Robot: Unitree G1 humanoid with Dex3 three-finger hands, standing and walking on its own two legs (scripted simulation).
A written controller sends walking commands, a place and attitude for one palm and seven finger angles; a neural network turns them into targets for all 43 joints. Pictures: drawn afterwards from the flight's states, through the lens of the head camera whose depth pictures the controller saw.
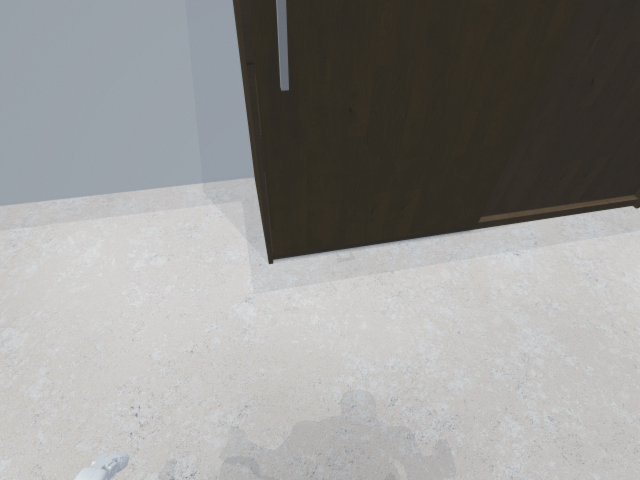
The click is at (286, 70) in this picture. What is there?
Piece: wardrobe's sliding door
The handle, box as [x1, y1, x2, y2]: [276, 0, 288, 90]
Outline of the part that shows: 276,0 280,87 281,90 288,89 285,0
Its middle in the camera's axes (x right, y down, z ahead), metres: -0.10 -0.47 +0.91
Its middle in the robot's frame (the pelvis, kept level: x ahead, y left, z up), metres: +1.01 +0.15 +0.11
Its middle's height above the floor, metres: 0.88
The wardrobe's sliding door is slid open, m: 0.00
